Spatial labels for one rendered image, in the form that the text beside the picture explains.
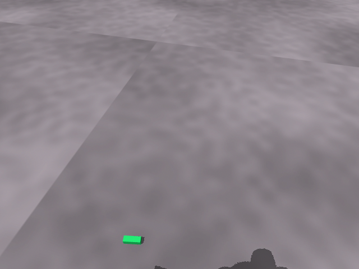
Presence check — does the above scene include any small box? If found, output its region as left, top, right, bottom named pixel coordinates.
left=123, top=235, right=142, bottom=244

